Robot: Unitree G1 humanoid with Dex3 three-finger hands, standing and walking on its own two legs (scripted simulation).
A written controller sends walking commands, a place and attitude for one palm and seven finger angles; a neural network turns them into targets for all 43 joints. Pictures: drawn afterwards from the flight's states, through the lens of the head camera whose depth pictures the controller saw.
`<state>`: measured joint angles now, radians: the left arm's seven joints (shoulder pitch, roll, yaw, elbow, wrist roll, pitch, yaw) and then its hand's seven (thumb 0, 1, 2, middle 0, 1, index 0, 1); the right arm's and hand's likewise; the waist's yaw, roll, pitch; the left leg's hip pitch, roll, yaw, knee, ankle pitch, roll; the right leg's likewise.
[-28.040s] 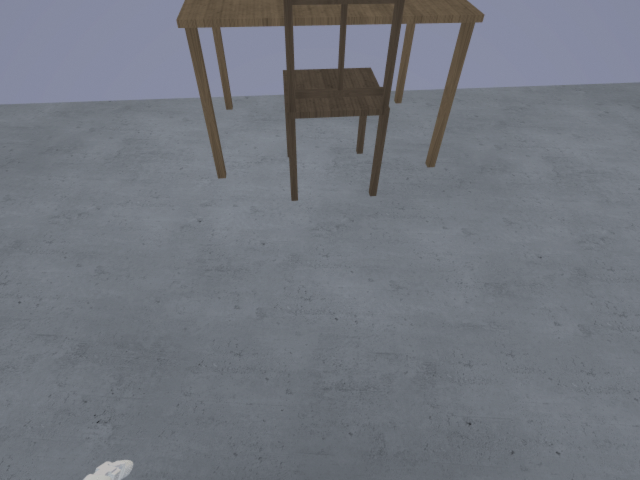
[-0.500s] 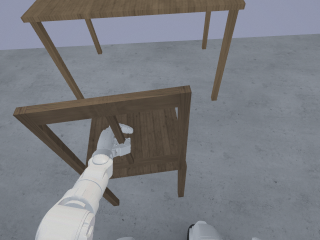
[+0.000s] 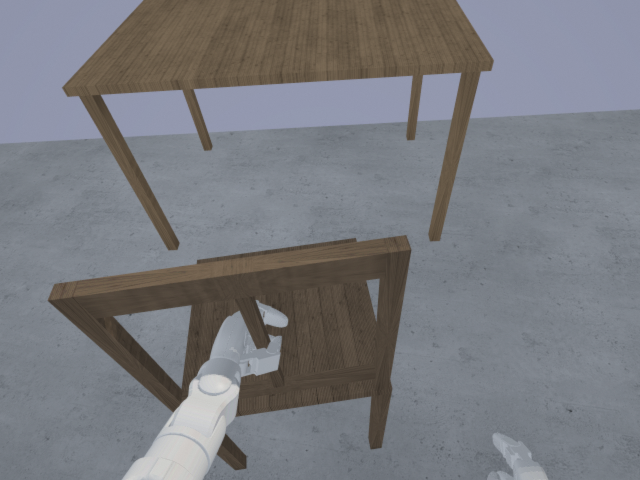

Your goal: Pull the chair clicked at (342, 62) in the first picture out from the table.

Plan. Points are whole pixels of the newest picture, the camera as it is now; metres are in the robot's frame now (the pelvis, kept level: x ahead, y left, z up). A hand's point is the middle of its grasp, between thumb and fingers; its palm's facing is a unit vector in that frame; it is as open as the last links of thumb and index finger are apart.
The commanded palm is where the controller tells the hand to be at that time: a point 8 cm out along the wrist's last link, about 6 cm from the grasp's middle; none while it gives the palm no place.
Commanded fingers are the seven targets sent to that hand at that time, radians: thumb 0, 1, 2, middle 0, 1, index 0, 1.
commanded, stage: stop walking, hand still on the chair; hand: left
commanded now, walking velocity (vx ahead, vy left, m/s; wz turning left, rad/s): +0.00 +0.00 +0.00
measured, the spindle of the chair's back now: (263, 345) +0.32 +0.11 -0.07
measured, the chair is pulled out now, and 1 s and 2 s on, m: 0.59 0.59 0.59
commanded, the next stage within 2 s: open the thumb and straighten the fingers in 0.38 s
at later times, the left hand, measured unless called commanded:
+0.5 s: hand (272, 354) +0.29 +0.09 -0.04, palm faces -0.10 -0.98 -0.19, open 5.3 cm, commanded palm +0.27 +0.15 -0.02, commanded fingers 0.00 0.66 0.78 -0.50 -1.45 -0.50 -1.45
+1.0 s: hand (264, 350) +0.30 +0.10 -0.04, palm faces -0.09 -0.98 -0.15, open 14.5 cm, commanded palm +0.28 +0.16 -0.02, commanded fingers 0.00 -0.55 0.20 -0.08 -0.22 -0.08 -0.22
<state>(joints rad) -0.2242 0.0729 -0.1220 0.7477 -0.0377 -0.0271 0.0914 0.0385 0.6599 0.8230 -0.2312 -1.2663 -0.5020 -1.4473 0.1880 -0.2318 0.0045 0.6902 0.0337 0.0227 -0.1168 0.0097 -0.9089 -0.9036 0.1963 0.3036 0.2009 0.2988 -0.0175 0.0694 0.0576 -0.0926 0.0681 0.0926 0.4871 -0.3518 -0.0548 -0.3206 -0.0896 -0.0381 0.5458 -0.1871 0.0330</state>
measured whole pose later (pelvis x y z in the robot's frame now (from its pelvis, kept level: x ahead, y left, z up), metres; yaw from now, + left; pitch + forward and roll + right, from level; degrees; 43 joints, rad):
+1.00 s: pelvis +0.00 +0.01 -0.02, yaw +2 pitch +6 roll +1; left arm -0.10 0.12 -0.10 0.37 -0.04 0.20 0.05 -0.01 -0.46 0.24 -0.28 -0.86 -0.30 -0.87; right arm 0.21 -0.26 -0.01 0.61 0.04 -0.02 -0.03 0.01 -0.91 -0.90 0.20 0.30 0.20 0.30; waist -0.05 0.03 -0.05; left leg -0.35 0.06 0.06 0.68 -0.43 -0.04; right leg -0.55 -0.11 -0.05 0.69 -0.25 0.04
